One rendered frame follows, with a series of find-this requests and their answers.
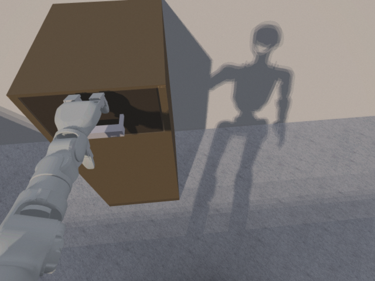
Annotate handle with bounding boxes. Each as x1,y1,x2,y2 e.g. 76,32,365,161
87,114,125,139

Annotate left robot hand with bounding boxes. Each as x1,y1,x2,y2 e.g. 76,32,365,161
54,92,109,169

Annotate robot left upper arm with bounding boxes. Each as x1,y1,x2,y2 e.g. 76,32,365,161
0,214,66,281

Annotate drawer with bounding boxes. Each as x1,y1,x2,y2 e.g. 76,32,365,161
20,88,163,136

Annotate cabinet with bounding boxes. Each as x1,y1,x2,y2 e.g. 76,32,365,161
6,0,179,207

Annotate robot left forearm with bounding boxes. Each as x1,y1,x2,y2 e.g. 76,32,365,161
0,128,88,237

